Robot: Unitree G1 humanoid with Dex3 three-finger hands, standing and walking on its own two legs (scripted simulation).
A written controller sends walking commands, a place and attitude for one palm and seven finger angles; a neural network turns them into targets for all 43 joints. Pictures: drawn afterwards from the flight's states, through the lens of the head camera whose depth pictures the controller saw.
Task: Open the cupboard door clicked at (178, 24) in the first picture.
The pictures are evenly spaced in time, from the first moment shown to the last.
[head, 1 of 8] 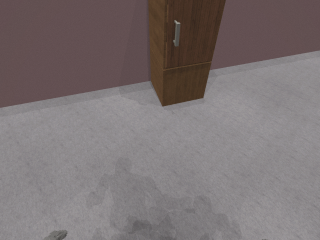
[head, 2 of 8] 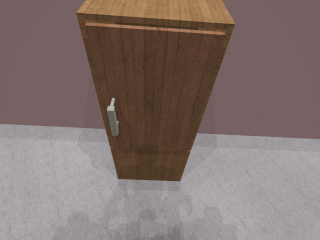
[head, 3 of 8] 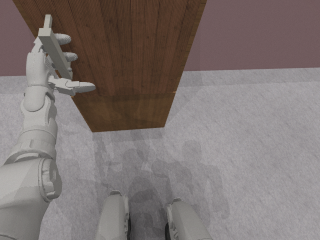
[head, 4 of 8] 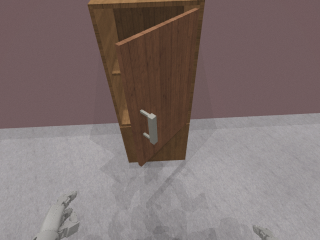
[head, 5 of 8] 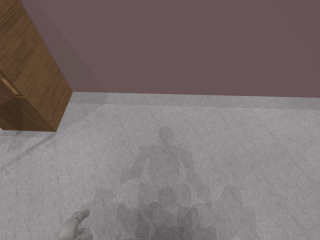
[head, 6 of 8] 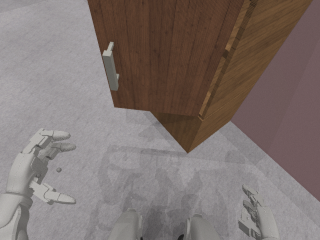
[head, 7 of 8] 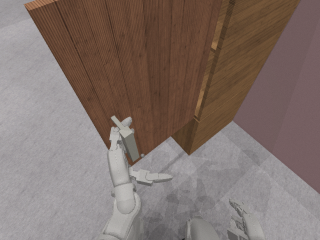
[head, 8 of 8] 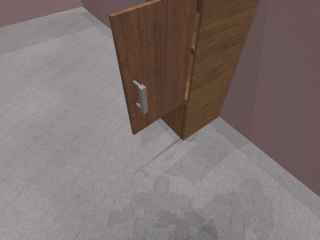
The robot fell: no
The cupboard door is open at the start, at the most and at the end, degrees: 0 94 94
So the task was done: yes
